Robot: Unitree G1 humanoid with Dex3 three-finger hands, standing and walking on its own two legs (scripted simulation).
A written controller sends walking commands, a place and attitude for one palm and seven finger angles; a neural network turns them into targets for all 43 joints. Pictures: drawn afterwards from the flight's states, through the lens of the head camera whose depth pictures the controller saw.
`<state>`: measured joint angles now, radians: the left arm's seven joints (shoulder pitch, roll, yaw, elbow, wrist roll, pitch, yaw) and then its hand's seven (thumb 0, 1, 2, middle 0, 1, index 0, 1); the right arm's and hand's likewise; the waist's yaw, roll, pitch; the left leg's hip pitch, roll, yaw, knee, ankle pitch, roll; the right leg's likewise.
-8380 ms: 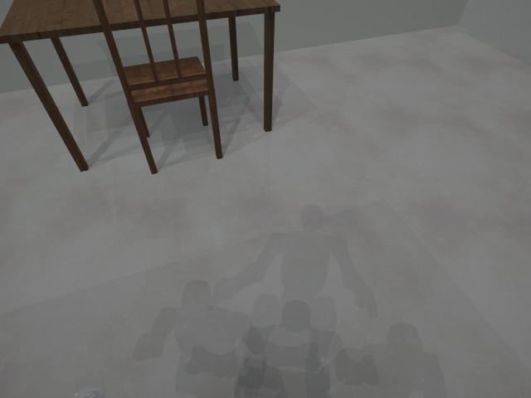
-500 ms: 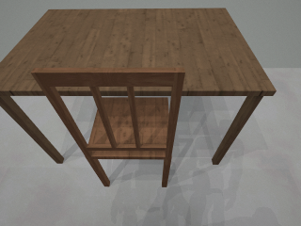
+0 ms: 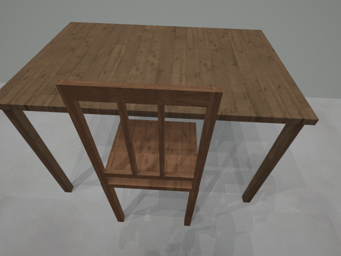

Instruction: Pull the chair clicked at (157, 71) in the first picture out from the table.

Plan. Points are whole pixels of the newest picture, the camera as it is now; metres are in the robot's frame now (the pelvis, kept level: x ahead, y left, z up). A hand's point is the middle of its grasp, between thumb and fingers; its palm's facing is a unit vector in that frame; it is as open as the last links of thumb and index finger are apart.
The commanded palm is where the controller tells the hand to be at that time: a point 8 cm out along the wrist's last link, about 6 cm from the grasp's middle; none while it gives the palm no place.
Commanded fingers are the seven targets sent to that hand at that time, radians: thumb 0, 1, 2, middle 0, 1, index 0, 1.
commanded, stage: come to a stop and stand still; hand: left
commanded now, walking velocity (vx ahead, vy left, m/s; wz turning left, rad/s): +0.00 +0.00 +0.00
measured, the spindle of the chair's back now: (129, 143) +0.46 +0.17 -0.05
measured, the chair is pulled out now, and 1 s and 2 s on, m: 0.00 0.00 0.00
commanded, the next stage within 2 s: look again from close up in 1.66 s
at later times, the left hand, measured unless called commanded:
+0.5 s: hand out of the picture -0.03 +0.19 -0.16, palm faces +0.01 -0.98 -0.20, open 7.4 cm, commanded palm none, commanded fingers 0.00 0.90 0.90 -0.20 -0.30 -0.20 -0.30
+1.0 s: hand out of the picture +0.04 +0.16 -0.16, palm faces +0.00 -0.98 -0.20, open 7.4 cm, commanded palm none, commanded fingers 0.00 0.90 0.90 -0.20 -0.30 -0.20 -0.30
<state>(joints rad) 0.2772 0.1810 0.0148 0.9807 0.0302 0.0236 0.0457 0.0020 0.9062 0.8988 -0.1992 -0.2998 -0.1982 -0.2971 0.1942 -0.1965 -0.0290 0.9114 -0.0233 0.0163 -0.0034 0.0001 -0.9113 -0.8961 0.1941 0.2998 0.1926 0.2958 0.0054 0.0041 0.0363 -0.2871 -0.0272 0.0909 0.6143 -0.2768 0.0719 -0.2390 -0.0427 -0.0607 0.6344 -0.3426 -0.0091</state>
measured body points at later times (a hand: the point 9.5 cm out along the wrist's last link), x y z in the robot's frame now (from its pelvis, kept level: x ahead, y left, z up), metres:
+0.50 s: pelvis +0.01 +0.02 +0.01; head +0.02 +0.01 +0.46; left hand -0.02 +0.25 -0.14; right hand +0.03 -0.21 -0.15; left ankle +0.04 +0.07 -0.73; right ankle +0.01 -0.12 -0.72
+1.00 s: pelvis +0.04 +0.00 +0.02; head +0.04 -0.01 +0.47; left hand +0.04 +0.22 -0.14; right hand +0.05 -0.23 -0.15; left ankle +0.04 +0.07 -0.73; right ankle +0.01 -0.12 -0.72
